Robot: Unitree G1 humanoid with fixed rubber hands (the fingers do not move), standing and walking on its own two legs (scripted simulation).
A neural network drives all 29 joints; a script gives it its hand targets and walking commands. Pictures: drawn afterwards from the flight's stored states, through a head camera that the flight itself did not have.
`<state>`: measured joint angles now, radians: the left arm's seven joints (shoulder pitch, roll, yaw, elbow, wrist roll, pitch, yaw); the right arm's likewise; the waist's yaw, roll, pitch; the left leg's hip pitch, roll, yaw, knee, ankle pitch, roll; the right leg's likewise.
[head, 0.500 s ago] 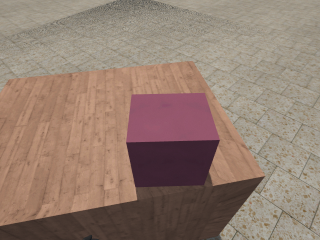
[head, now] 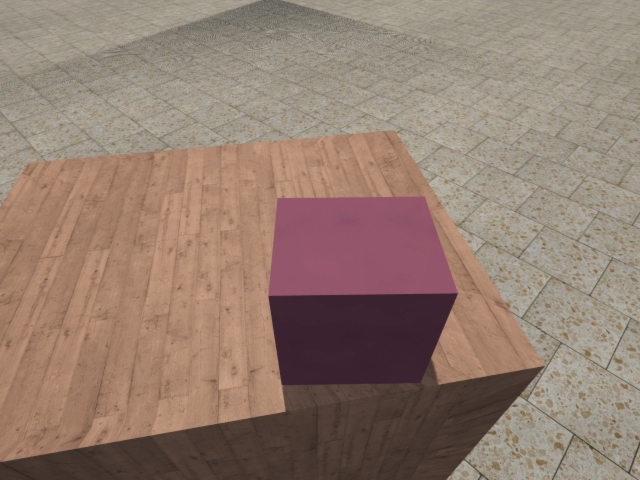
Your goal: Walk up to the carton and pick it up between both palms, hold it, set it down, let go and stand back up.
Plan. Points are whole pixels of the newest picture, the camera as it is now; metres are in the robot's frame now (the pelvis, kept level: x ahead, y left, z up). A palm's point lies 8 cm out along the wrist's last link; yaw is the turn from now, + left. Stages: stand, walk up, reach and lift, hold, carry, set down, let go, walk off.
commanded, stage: stand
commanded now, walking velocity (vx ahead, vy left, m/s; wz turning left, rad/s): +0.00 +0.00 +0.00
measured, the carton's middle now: (351, 293) +0.39 -0.02 +0.03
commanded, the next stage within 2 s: none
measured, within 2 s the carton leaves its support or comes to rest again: neither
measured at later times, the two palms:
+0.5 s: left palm out of the picture -0.11 +0.20 -0.14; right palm out of the picture -0.08 -0.21 -0.14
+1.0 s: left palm out of the picture -0.12 +0.18 -0.15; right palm out of the picture -0.11 -0.22 -0.14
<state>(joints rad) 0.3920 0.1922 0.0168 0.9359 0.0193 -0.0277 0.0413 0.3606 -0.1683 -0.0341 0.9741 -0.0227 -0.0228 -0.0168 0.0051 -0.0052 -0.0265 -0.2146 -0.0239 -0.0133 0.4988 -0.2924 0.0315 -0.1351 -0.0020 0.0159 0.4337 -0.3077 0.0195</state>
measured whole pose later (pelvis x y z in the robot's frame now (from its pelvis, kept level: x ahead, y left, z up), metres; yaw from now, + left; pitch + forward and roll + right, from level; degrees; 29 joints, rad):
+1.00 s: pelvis -0.06 -0.02 +0.00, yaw +0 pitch -1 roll +0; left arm 0.41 0.11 -0.01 1.13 0.02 -0.01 0.04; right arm 0.39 -0.11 0.00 1.13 -0.01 0.00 -0.03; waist 0.00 0.00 0.00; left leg -0.27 -0.01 -0.03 0.47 -0.19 0.00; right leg -0.21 0.02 0.01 0.46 -0.23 0.00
